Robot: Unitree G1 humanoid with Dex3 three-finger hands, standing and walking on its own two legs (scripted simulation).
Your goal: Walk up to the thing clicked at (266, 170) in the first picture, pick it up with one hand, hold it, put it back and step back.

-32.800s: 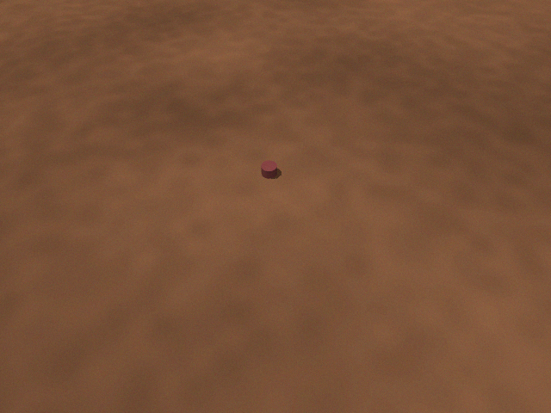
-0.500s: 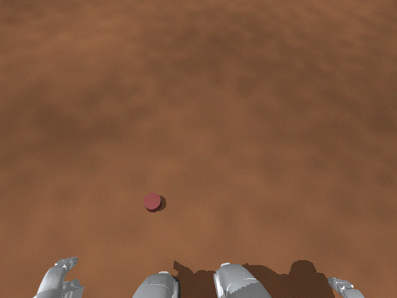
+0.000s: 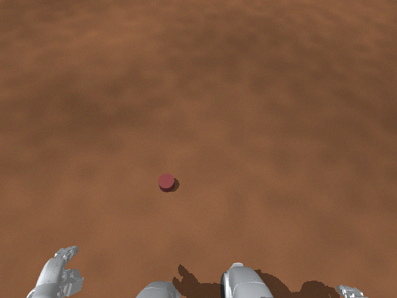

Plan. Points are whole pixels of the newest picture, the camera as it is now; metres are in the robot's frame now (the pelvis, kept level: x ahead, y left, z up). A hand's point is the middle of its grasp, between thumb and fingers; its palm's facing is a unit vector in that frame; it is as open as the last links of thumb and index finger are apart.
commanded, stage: step back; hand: left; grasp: from above
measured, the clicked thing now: (166, 182) +0.64 +0.18 -0.73
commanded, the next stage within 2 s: none
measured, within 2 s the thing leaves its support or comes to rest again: neither
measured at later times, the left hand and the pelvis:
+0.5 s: hand out of the picture -0.07 +0.23 -0.12, palm faces -0.06 -0.91 -0.42, open 7.4 cm; pelvis -0.15 -0.03 +0.01, yaw -4 degrees
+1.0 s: hand out of the picture -0.23 +0.24 -0.14, palm faces -0.06 -0.92 -0.39, open 7.4 cm; pelvis -0.33 -0.03 +0.01, yaw -3 degrees
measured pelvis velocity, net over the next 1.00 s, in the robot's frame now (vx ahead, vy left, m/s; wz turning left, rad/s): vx -0.33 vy -0.03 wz -0.06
